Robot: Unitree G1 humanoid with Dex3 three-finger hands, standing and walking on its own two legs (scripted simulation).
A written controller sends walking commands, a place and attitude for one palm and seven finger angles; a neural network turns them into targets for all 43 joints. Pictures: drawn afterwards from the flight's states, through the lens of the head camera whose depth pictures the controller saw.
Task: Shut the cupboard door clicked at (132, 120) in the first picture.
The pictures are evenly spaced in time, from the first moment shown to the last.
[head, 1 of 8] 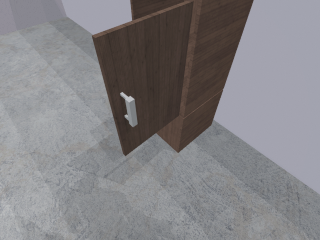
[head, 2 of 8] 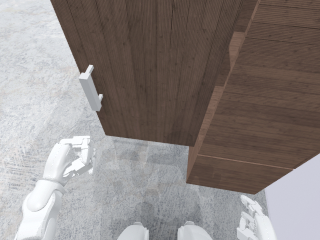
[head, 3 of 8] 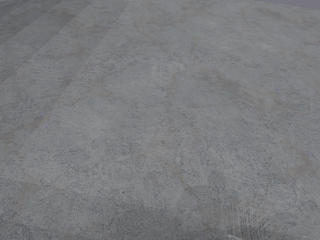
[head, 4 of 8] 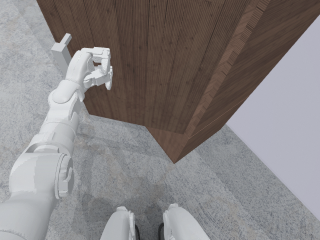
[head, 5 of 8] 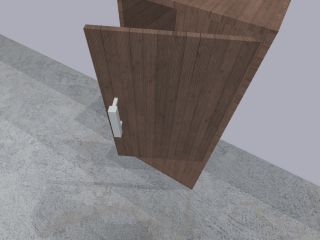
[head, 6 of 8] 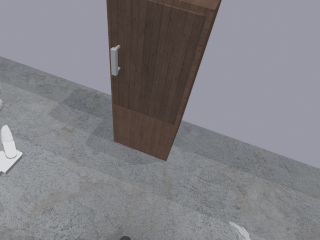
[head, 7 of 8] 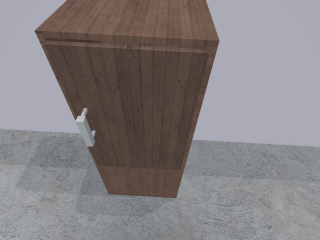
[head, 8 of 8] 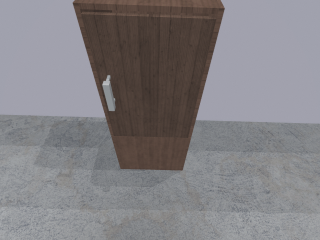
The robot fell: no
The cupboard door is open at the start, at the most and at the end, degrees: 91 91 0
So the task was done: yes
